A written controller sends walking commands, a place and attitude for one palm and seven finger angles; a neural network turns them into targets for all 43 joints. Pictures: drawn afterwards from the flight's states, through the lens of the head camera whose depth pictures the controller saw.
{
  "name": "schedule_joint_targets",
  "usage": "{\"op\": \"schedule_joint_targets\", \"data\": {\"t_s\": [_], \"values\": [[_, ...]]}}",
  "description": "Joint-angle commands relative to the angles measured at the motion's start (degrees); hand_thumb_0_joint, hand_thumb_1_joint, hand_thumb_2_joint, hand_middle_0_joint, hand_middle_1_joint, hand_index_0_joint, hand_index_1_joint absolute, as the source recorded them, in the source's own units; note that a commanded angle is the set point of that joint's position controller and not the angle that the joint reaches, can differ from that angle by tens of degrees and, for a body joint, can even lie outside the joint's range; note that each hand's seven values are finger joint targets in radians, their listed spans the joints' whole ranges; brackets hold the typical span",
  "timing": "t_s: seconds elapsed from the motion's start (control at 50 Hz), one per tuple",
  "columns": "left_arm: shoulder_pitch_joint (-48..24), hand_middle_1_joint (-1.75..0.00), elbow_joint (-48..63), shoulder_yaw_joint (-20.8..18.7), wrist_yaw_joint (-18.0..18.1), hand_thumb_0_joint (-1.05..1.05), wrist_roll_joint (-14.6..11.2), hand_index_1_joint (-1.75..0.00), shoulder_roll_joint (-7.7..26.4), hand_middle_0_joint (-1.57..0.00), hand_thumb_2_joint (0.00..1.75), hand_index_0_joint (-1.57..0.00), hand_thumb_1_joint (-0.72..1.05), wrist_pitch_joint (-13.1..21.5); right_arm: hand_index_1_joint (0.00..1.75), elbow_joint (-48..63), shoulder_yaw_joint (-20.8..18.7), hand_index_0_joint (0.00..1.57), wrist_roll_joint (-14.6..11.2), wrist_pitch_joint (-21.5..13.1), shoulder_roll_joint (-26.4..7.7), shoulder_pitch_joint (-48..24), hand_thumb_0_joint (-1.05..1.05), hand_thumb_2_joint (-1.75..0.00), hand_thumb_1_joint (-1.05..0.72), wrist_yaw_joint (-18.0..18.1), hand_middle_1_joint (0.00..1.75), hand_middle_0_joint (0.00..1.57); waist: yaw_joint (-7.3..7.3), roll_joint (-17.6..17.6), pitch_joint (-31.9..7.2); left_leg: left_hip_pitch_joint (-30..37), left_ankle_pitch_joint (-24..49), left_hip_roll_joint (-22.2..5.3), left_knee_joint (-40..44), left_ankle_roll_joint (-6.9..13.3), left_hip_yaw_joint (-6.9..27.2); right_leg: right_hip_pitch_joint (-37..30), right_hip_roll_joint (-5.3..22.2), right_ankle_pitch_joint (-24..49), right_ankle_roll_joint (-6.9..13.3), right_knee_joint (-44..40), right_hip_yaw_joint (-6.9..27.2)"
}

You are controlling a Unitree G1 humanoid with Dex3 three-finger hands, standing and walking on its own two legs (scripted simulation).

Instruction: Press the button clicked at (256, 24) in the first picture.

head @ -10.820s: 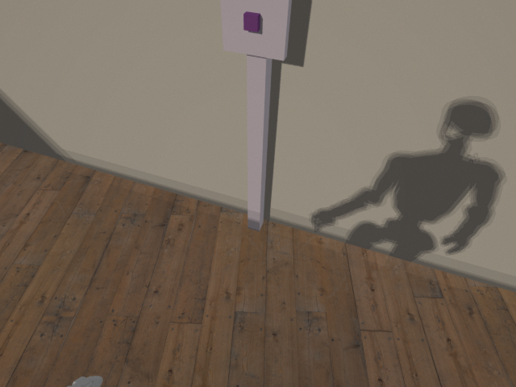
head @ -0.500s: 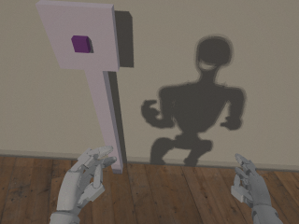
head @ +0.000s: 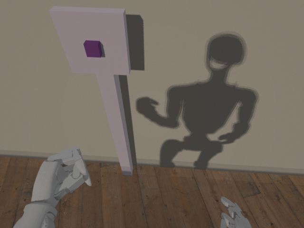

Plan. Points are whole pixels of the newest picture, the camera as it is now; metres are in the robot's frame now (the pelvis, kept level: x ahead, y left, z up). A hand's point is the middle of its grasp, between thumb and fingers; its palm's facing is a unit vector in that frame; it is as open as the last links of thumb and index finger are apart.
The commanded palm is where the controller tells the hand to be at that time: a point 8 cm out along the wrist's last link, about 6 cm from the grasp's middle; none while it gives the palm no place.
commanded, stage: raise the hand and make a fist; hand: left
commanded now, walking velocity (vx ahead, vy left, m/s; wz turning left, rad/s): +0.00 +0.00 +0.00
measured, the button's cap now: (93, 48) +0.52 +0.19 +0.21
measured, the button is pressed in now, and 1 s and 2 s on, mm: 0 0 0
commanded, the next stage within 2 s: aim a knuckle at the button in 1.12 s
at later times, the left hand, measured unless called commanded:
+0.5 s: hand (53, 144) +0.24 +0.21 +0.17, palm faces +0.04 -0.99 -0.09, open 3.1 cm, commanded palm +0.21 +0.26 +0.18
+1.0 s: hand (49, 130) +0.25 +0.21 +0.20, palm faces +0.03 -1.00 -0.09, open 3.1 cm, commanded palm +0.21 +0.25 +0.21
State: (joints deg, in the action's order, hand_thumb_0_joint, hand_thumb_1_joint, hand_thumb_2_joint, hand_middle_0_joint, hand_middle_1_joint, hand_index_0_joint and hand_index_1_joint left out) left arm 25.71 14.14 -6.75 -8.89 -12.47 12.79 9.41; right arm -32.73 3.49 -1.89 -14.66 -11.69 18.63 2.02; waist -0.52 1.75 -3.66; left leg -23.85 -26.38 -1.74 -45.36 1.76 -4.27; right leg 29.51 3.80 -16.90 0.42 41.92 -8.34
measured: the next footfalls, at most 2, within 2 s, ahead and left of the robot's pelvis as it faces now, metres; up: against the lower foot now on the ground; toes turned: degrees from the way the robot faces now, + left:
none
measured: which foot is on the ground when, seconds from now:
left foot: down 0.00-1.00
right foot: down 0.00-1.00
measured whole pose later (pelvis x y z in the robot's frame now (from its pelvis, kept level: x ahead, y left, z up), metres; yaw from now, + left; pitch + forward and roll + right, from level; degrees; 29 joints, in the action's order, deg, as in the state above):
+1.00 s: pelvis +0.01 -0.01 +0.03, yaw +0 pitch -4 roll -1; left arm 6.7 16.2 -19.2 -16.9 -17.6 18.6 -15.4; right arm -35.3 4.8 -3.8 -12.6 -15.1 11.2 3.7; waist 3.2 3.1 -1.2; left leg -3.4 -18.5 -1.1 -26.0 1.0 -4.5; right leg 10.0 2.5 -10.8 0.7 25.1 -8.5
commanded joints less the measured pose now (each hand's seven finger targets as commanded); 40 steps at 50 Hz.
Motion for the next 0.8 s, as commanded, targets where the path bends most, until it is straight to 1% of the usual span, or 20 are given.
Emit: {"op": "schedule_joint_targets", "data": {"t_s": [0.0, 0.04, 0.06, 0.08, 0.12, 0.14, 0.2, 0.24, 0.28, 0.3, 0.36, 0.42, 0.44, 0.46, 0.52, 0.6, 0.66, 0.7, 0.76, 0.78], "values": [[-4.78, -1.5, 14.23, -3.94, -0.11, 0.0, -1.11, -1.5, 5.63, -1.3, 0.9, -1.3, 0.9, 4.34, 0.3, 10.15, -3.58, 0.2, -0.35, -6.65, -8.41, -8.68, 0.0, -0.9, -0.9, 0.71, 0.3, 0.2, 1.85, 0.86, -5.46, -2.51, 12.98, 0.7, 11.64, -1.26, 5.55, -12.46, -2.12, 1.95, 0.67, -6.87, 3.9], [-5.98, -1.5, 14.39, -4.54, -0.71, 0.0, -1.5, -1.5, 6.26, -1.3, 0.9, -1.3, 0.9, 3.52, 0.3, 9.75, -3.79, 0.2, -0.54, -7.32, -8.92, -8.27, 0.0, -0.9, -0.9, 1.06, 0.3, 0.2, 1.65, 0.25, -5.55, -0.92, 13.41, 0.74, 12.25, -1.13, 5.56, -12.98, -2.09, 3.0, 0.52, -7.85, 3.8], [-6.32, -1.5, 13.79, -5.09, -0.97, 0.0, -1.43, -1.5, 7.04, -1.3, 0.9, -1.3, 0.9, 2.75, 0.3, 9.48, -3.7, 0.2, -0.49, -7.36, -9.18, -8.41, 0.0, -0.9, -0.9, 1.18, 0.3, 0.2, 1.5, -1.83, -4.62, -0.91, 13.7, 0.64, 12.59, -0.97, 5.98, -13.39, -2.36, 3.08, 0.53, -8.16, 3.58], [-7.22, -1.5, 14.34, -5.61, -1.35, 0.0, -1.62, -1.5, 7.18, -1.3, 0.9, -1.3, 0.9, 2.31, 0.3, 9.43, -3.85, 0.2, -0.66, -7.58, -9.27, -8.56, 0.0, -0.9, -0.9, 1.35, 0.3, 0.2, 1.83, -1.83, -5.39, 0.04, 14.57, 0.7, 13.11, -0.95, 5.83, -14.42, -2.22, 4.36, 0.47, -8.5, 3.67], [-8.1, -1.5, 16.05, -6.64, -1.62, 0.0, -1.89, -1.5, 7.83, -1.3, 0.9, -1.3, 0.9, 1.34, 0.3, 9.04, -3.73, 0.2, -0.73, -7.99, -9.27, -8.49, 0.0, -0.9, -0.9, 1.49, 0.3, 0.2, 2.45, 2.18, -6.37, 2.58, 17.8, 0.78, 13.87, -1.26, 5.65, -15.96, -2.19, 8.15, 0.64, -8.66, 3.32], [-8.8, -1.5, 16.76, -7.06, -1.59, 0.0, -1.94, -1.5, 8.06, -1.3, 0.9, -1.3, 0.9, 0.89, 0.3, 8.84, -3.59, 0.2, -0.66, -8.18, -9.17, -8.25, 0.0, -0.9, -0.9, 1.51, 0.3, 0.2, 2.62, 2.72, -6.81, 3.97, 20.29, 0.72, 14.3, -1.52, 5.92, -16.72, -2.25, 10.61, 0.74, -8.62, 2.88], [-10.29, -1.5, 16.02, -8.66, -2.22, 0.0, -2.82, -1.5, 8.61, -1.3, 0.9, -1.3, 0.9, -1.0, 0.3, 8.13, -3.39, 0.2, -0.69, -7.97, -9.18, -8.72, 0.0, -0.9, -0.9, 1.63, 0.3, 0.2, 2.85, 0.73, -6.18, 5.81, 23.11, 0.67, 15.45, -1.58, 5.74, -18.77, -2.58, 14.24, 0.67, -9.78, 2.71], [-11.94, -1.5, 15.81, -8.56, -2.91, 0.0, -3.05, -1.5, 8.45, -1.3, 0.9, -1.3, 0.9, -2.51, 0.3, 7.86, -3.0, 0.2, -0.84, -7.81, -9.28, -9.3, 0.0, -0.9, -0.9, 1.66, 0.3, 0.2, 3.01, 2.33, -4.38, 7.15, 24.52, 0.5, 16.5, -1.96, 5.9, -18.75, -2.76, 15.07, 0.8, -10.42, 2.4], [-15.4, -1.5, 16.01, -8.61, -3.71, 0.0, -3.3, -1.5, 8.94, -1.3, 0.9, -1.3, 0.9, -4.38, 0.3, 7.61, -2.59, 0.2, -0.97, -7.4, -9.39, -9.89, 0.0, -0.9, -0.9, 1.81, 0.3, 0.2, 2.81, 2.12, -3.21, 8.31, 24.57, 0.43, 17.77, -1.93, 6.0, -19.75, -2.93, 15.28, 0.85, -11.56, 2.36], [-16.19, -1.5, 16.29, -9.3, -3.94, 0.0, -3.2, -1.5, 9.63, -1.3, 0.9, -1.3, 0.9, -5.26, 0.3, 7.51, -2.5, 0.2, -0.93, -7.25, -9.38, -9.88, 0.0, -0.9, -0.9, 1.93, 0.3, 0.2, 3.08, 3.04, -4.05, 9.36, 25.51, 0.39, 18.15, -2.01, 5.97, -20.43, -2.95, 15.86, 0.83, -11.84, 2.34], [-18.2, -1.5, 13.94, -11.23, -5.19, 0.0, -4.02, -1.5, 10.88, -1.3, 0.9, -1.3, 0.9, -8.55, 0.3, 6.97, -1.95, 0.2, -0.87, -6.46, -9.43, -10.88, 0.0, -0.9, -0.9, 2.27, 0.3, 0.2, 3.34, -0.47, -3.04, 10.06, 25.27, 0.53, 19.41, -1.68, 5.87, -22.28, -3.18, 16.79, 0.9, -13.44, 2.46], [-22.75, -1.5, 14.95, -12.68, -6.36, 0.0, -4.46, -1.5, 12.29, -1.3, 0.9, -1.3, 0.9, -11.34, 0.3, 6.99, -1.49, 0.2, -1.15, -5.39, -9.24, -12.09, 0.0, -0.9, -0.9, 2.48, 0.3, 0.2, 3.54, 0.82, -4.26, 12.05, 27.49, 0.54, 20.56, -1.89, 5.84, -23.86, -3.1, 18.52, 0.86, -14.06, 2.31], [-24.01, -1.5, 15.63, -13.29, -6.59, 0.0, -4.59, -1.5, 12.89, -1.3, 0.9, -1.3, 0.9, -11.98, 0.3, 7.12, -1.34, 0.2, -1.07, -5.21, -9.11, -12.41, 0.0, -0.9, -0.9, 2.46, 0.3, 0.2, 3.81, 2.64, -5.12, 13.14, 28.87, 0.58, 20.83, -2.17, 5.99, -24.37, -3.09, 19.24, 0.99, -14.13, 2.3], [-24.38, -1.5, 14.84, -14.26, -6.89, 0.0, -5.01, -1.5, 13.62, -1.3, 0.9, -1.3, 0.9, -12.89, 0.3, 6.95, -1.1, 0.2, -0.89, -4.97, -9.17, -12.73, 0.0, -0.9, -0.9, 2.48, 0.3, 0.2, 4.01, 1.04, -4.97, 13.24, 29.42, 0.67, 20.78, -1.9, 5.93, -25.23, -3.27, 20.27, 1.06, -14.6, 2.62], [-27.49, -1.5, 14.31, -14.73, -7.79, 0.0, -5.68, -1.5, 13.72, -1.3, 0.9, -1.3, 0.9, -14.8, 0.3, 6.55, -0.85, 0.2, -1.2, -4.3, -8.96, -13.59, 0.0, -0.9, -0.9, 2.52, 0.3, 0.2, 3.86, 1.34, -5.05, 14.67, 29.84, 0.6, 21.78, -2.06, 5.96, -25.67, -3.23, 20.66, 1.0, -15.45, 2.37], [-32.02, -1.5, 14.48, -16.05, -8.44, 0.0, -5.83, -1.5, 15.72, -1.3, 0.9, -1.3, 0.9, -17.2, 0.3, 6.53, -0.55, 0.2, -1.49, -3.53, -9.02, -14.72, 0.0, -0.9, -0.9, 2.47, 0.3, 0.2, 4.07, 3.18, -4.95, 15.44, 29.72, 0.76, 22.92, -2.04, 5.99, -26.62, -3.24, 20.18, 1.16, -16.53, 2.59], [-32.64, -1.5, 12.57, -18.59, -8.95, 0.0, -6.54, -1.5, 17.71, -1.3, 0.9, -1.3, 0.9, -19.05, 0.3, 6.39, -0.4, 0.2, -1.47, -2.95, -9.25, -15.53, 0.0, -0.9, -0.9, 2.41, 0.3, 0.2, 4.66, 0.94, -4.79, 15.4, 29.67, 0.93, 23.34, -1.9, 6.11, -27.9, -3.36, 20.67, 1.34, -17.19, 2.87], [-35.18, -1.5, 12.83, -19.37, -9.26, 0.0, -6.88, -1.5, 18.55, -1.3, 0.9, -1.3, 0.9, -20.04, 0.3, 6.44, -0.4, 0.2, -1.76, -2.58, -9.17, -16.22, 0.0, -0.9, -0.9, 2.35, 0.3, 0.2, 4.64, 2.62, -4.91, 15.97, 29.46, 0.93, 23.74, -1.88, 5.88, -27.72, -3.05, 20.61, 1.27, -17.54, 2.98], [-30.91, -1.5, 8.84, -17.96, -9.99, 0.0, -7.74, -1.5, 15.36, -1.3, 0.9, -1.3, 0.9, -21.83, 0.3, 6.42, -0.57, 0.2, -2.1, -1.88, -9.36, -16.55, 0.0, -0.9, -0.9, 2.06, 0.3, 0.2, 4.66, -1.16, -3.36, 14.81, 28.1, 0.85, 23.63, -1.63, 5.56, -27.35, -3.17, 19.76, 1.23, -17.9, 3.24], [-31.43, -1.5, 9.34, -17.27, -10.06, 0.0, -7.71, -1.5, 15.02, -1.3, 0.9, -1.3, 0.9, -22.16, 0.3, 6.53, -0.64, 0.2, -2.34, -1.67, -9.4, -16.88, 0.0, -0.9, -0.9, 2.01, 0.3, 0.2, 4.41, -0.67, -2.91, 14.61, 26.53, 0.86, 23.7, -1.4, 5.16, -26.64, -2.89, 18.56, 1.0, -18.14, 3.37]]}}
